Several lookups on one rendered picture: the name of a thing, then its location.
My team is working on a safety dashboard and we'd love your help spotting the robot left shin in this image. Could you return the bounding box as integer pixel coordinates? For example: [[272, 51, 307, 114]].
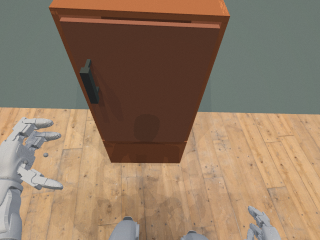
[[123, 216, 133, 221]]

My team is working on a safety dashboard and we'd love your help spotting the left robot thigh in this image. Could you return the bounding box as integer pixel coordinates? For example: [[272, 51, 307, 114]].
[[108, 220, 140, 240]]

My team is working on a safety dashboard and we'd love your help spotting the robot left forearm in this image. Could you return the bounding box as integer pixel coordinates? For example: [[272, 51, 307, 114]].
[[0, 178, 24, 240]]

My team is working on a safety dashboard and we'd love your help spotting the left robot hand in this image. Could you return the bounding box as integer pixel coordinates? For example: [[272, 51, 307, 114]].
[[0, 117, 64, 190]]

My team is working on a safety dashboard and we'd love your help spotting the right robot hand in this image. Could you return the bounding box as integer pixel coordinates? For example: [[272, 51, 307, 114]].
[[244, 206, 282, 240]]

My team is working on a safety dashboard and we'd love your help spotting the cupboard door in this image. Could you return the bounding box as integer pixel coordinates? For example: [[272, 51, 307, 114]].
[[59, 17, 220, 142]]

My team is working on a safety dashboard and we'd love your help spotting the handle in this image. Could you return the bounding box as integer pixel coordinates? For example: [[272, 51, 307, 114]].
[[79, 59, 100, 104]]

